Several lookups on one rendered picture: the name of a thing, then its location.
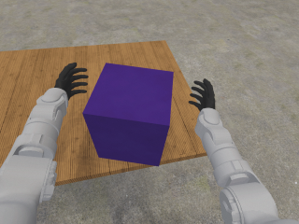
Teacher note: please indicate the robot right upper arm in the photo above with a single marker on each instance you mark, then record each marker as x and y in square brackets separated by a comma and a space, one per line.
[249, 203]

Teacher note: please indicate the robot right forearm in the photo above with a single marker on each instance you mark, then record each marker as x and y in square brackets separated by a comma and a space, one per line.
[229, 167]

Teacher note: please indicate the carton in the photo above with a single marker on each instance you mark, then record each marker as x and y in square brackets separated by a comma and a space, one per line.
[128, 113]

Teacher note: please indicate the table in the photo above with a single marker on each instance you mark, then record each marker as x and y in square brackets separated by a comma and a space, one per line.
[27, 74]

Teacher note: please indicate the robot left forearm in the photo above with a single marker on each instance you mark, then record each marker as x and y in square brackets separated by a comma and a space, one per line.
[41, 130]

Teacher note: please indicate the left robot hand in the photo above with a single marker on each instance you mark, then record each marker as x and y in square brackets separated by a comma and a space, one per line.
[66, 78]

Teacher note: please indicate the robot left upper arm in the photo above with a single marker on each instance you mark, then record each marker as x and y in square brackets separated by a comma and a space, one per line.
[26, 182]

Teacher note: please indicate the right robot hand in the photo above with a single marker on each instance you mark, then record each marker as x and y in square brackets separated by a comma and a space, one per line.
[208, 99]

